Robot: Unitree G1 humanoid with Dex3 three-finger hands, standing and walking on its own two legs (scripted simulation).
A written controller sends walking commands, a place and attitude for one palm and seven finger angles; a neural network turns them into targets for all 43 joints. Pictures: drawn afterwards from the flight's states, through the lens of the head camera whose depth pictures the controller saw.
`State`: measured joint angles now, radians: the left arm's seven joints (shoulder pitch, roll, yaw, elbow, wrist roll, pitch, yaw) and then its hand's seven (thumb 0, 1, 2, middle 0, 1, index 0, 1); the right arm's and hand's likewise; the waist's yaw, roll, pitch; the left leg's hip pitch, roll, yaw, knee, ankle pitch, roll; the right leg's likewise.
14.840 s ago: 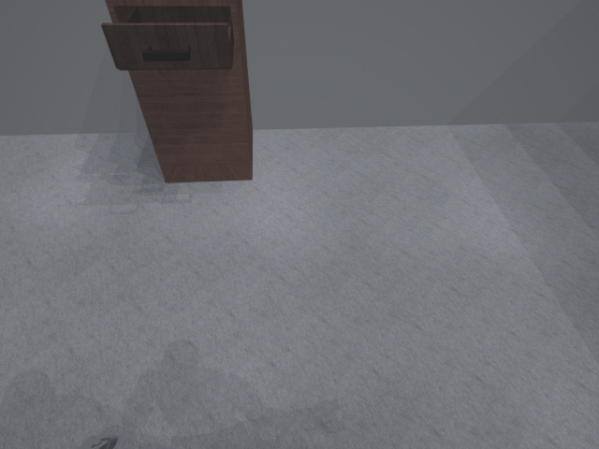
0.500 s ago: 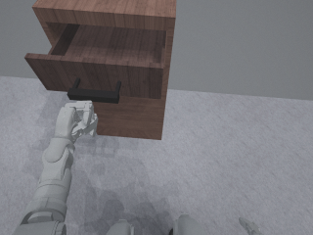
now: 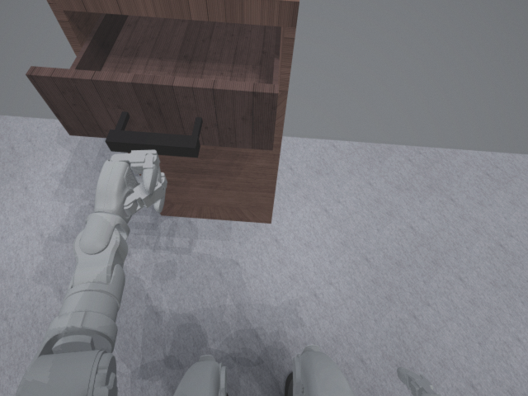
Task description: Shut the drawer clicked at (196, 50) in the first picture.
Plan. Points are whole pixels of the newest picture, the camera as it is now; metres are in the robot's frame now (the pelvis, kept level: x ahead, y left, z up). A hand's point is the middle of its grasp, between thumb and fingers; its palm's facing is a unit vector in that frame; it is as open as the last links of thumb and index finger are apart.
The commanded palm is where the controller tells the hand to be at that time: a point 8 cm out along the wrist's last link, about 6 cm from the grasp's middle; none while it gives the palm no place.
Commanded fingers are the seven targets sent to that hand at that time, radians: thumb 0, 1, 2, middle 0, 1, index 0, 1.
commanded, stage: bring the fist close to the handle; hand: left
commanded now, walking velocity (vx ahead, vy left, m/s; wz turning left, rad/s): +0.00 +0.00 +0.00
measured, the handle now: (157, 132) +0.52 +0.17 +0.04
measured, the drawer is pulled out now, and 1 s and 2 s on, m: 0.17 0.12 0.01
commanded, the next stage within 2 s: push the drawer shut in 0.10 s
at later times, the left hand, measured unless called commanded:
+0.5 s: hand (171, 173) +0.44 +0.14 +0.04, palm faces -0.10 -0.99 -0.04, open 3.3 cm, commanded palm +0.43 +0.20 +0.05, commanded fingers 0.00 0.90 0.90 -1.40 -1.60 -1.40 -1.60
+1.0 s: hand (172, 150) +0.48 +0.15 +0.04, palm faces -0.09 -0.99 -0.04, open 3.1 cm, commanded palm +0.48 +0.19 +0.05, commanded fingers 0.00 0.90 0.90 -1.40 -1.60 -1.40 -1.60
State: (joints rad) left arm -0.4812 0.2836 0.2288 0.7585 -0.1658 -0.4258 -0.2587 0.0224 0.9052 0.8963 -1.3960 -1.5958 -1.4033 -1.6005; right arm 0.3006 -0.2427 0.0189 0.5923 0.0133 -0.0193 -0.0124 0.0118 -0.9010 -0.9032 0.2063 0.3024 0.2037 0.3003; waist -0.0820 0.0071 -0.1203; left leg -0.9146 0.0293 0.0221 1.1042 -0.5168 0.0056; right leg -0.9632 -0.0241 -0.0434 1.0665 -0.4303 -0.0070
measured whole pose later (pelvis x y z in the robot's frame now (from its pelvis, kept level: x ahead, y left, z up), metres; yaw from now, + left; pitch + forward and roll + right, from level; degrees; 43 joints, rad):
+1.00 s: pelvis -0.02 +0.00 -0.02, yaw +1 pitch +23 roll -2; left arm -0.91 0.43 0.30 1.17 -0.09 -0.46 -0.24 0.01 0.79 0.93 -1.40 -1.60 -1.40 -1.60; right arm 0.34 -0.28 0.03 0.64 -0.02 -0.02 -0.02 0.01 -0.90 -0.90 0.21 0.30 0.20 0.30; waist -0.17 0.02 -0.11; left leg -1.10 0.03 -0.01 1.20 -0.51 0.00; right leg -1.12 -0.02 -0.08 1.13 -0.41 -0.02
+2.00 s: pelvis -0.01 +0.01 -0.03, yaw -2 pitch +31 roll -5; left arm -1.30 0.67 0.40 1.36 0.06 -0.32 -0.21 0.07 0.76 0.89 -1.40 -1.60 -1.40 -1.60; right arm 0.42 -0.26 0.09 0.62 -0.07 0.03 0.02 0.00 -0.90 -0.90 0.21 0.30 0.20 0.30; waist -0.31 0.05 -0.09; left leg -1.27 0.06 -0.03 1.27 -0.54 0.02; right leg -1.27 0.01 -0.09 1.14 -0.41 0.00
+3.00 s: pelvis -0.01 +0.02 -0.03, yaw -3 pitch +32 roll -5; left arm -1.25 0.65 0.41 1.25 0.05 -0.26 -0.18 0.01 0.83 0.88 -1.40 -1.60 -1.40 -1.60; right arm 0.45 -0.25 0.10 0.60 -0.07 0.03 0.04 0.00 -0.90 -0.90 0.21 0.30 0.21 0.30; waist -0.31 0.06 -0.08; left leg -1.28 0.06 -0.02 1.26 -0.54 0.03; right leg -1.28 0.01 -0.07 1.12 -0.40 0.01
